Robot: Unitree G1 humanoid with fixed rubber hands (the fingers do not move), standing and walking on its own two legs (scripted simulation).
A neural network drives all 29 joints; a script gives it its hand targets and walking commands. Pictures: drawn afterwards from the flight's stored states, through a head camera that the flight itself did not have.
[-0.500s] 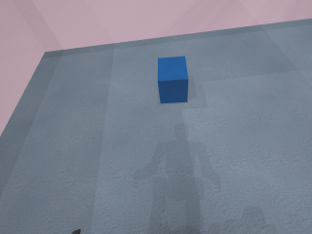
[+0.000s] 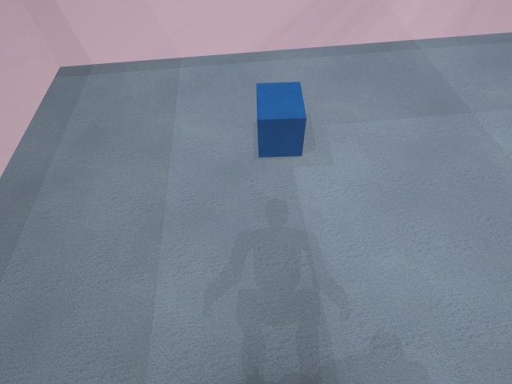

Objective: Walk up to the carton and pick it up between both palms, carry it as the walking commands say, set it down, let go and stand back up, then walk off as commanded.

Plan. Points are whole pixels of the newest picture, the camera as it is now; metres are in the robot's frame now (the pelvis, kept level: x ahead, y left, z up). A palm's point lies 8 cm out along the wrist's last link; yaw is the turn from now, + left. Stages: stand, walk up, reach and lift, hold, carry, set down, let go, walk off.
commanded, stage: stand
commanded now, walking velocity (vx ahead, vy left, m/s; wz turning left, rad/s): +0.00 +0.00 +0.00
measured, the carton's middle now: (279, 119) +1.42 -0.01 -0.64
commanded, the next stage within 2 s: none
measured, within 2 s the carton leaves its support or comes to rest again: neither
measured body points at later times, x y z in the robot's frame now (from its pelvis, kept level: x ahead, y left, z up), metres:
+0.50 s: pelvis +0.00 -0.02 +0.00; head +0.05 -0.03 +0.45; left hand +0.08 +0.26 -0.13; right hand +0.09 -0.27 -0.14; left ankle +0.00 +0.07 -0.74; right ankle -0.01 -0.11 -0.74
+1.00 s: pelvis +0.00 -0.02 +0.00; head +0.03 -0.03 +0.45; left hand +0.08 +0.26 -0.13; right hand +0.09 -0.27 -0.13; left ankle +0.00 +0.07 -0.74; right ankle -0.01 -0.11 -0.74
